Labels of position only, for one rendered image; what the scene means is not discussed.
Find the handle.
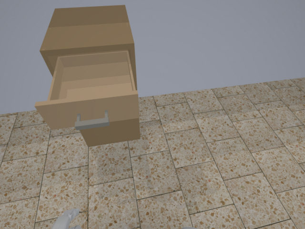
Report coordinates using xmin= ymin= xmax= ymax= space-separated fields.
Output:
xmin=75 ymin=110 xmax=110 ymax=130

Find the drawer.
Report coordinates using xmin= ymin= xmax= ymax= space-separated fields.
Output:
xmin=35 ymin=51 xmax=140 ymax=130

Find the cabinet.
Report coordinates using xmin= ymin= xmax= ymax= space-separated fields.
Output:
xmin=40 ymin=5 xmax=140 ymax=147

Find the robot left hand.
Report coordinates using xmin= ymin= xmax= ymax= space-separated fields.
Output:
xmin=51 ymin=208 xmax=81 ymax=229

